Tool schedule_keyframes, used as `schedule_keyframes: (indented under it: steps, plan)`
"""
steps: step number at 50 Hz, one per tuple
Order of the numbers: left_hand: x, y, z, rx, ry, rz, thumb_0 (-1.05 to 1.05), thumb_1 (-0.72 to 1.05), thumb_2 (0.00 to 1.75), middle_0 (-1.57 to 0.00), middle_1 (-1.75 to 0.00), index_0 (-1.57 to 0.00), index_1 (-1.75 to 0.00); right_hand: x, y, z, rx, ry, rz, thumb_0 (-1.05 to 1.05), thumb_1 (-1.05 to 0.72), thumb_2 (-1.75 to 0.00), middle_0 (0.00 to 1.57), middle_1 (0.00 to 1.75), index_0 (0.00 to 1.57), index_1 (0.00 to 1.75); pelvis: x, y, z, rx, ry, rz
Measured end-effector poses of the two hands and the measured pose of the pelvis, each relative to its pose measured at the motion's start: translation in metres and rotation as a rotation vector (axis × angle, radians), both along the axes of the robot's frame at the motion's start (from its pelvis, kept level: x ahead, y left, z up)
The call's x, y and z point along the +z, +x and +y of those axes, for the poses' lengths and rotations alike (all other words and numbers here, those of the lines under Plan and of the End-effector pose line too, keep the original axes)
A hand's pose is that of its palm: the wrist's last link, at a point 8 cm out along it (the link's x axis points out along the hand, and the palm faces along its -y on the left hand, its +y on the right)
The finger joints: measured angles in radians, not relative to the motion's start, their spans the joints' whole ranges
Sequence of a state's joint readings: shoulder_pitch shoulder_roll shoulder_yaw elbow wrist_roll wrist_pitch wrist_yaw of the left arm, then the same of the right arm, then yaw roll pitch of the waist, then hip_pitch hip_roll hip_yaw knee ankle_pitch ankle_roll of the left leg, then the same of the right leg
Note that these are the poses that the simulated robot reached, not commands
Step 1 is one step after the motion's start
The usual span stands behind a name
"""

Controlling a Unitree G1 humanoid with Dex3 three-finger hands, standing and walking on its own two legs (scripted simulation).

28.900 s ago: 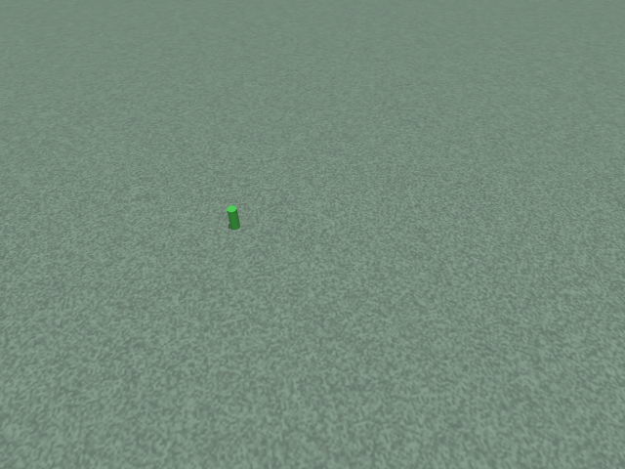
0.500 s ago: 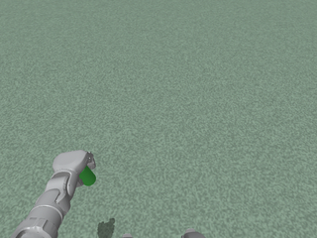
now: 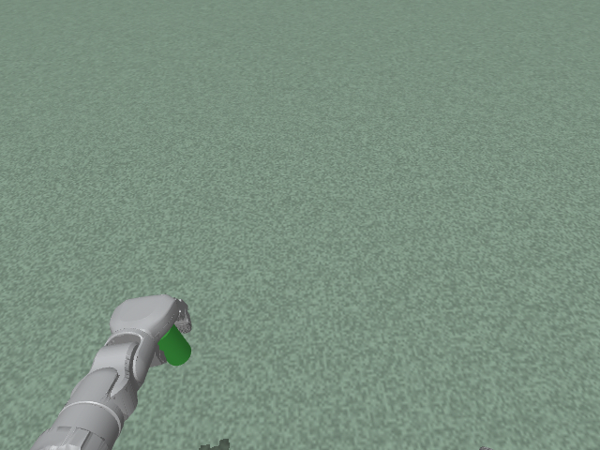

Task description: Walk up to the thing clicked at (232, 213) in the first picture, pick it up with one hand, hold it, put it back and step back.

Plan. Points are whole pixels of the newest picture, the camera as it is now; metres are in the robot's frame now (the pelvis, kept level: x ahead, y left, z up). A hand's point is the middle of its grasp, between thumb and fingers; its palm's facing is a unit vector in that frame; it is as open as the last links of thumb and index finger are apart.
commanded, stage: hold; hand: left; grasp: from above
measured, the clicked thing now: (168, 341) +0.34 +0.22 -0.09
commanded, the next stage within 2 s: crouch in 1.62 s
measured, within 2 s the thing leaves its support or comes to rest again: neither
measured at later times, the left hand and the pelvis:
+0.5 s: hand (153, 348) +0.30 +0.22 -0.03, palm faces -0.45 -0.06 -0.89, open 7.0 cm; pelvis +0.00 +0.00 +0.01, yaw +0 degrees
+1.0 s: hand (151, 356) +0.28 +0.21 -0.01, palm faces -0.44 -0.06 -0.90, open 7.0 cm; pelvis -0.02 -0.01 +0.02, yaw -1 degrees
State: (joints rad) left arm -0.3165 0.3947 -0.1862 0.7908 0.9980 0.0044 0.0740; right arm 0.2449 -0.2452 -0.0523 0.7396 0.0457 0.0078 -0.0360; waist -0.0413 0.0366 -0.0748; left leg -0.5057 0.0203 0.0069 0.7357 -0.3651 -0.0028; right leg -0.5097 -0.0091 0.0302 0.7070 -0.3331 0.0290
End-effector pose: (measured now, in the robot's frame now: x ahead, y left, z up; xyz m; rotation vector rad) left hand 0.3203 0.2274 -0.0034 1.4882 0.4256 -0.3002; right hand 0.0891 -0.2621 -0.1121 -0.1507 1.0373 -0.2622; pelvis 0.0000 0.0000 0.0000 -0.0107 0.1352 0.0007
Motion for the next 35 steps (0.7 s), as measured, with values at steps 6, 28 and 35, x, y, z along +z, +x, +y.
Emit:
schedule_keyframes:
  steps: [6, 28, 35]
  plan:
    - [0.009, 0.000, -0.001, -0.003, -0.001, 0.002, 0.14, 0.43, 0.30, -1.07, -0.52, -0.90, -0.43, 0.006, 0.007, -0.002, 0.002, 0.003, -0.020, 0.01, -0.90, -0.90, 0.20, 0.30, 0.20, 0.30, 0.004, 0.003, -0.001, -0.003, 0.002, -0.016]
    - [0.033, -0.019, -0.011, -0.029, -0.003, 0.001, 0.15, 0.43, 0.29, -1.08, -0.51, -0.91, -0.42, 0.017, 0.014, -0.002, 0.017, 0.025, -0.074, 0.01, -0.91, -0.90, 0.20, 0.30, 0.20, 0.30, 0.012, -0.006, -0.005, -0.010, 0.012, -0.074]
    - [0.036, -0.027, -0.014, -0.036, -0.006, 0.003, 0.15, 0.44, 0.29, -1.07, -0.53, -0.91, -0.42, 0.020, 0.016, -0.001, 0.026, 0.028, -0.096, 0.01, -0.91, -0.90, 0.20, 0.30, 0.20, 0.30, 0.014, -0.012, -0.006, -0.011, 0.015, -0.091]
